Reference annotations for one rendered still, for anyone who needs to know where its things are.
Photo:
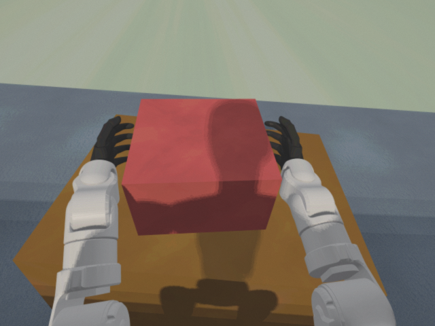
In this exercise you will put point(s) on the robot left upper arm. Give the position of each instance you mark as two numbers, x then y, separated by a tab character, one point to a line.
107	313

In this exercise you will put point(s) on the robot left hand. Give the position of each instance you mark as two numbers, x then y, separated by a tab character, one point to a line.
104	147

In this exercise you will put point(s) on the carton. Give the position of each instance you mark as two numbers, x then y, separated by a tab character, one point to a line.
200	165

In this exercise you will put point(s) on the robot left forearm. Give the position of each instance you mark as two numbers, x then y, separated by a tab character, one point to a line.
90	258

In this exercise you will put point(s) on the pedestal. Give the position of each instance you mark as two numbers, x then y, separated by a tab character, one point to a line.
235	278

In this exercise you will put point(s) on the robot right upper arm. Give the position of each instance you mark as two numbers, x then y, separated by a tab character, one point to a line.
357	302

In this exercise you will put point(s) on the robot right hand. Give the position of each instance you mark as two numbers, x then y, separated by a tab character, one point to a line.
290	147

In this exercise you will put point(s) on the robot right forearm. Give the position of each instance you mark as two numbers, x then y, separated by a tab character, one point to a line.
330	255

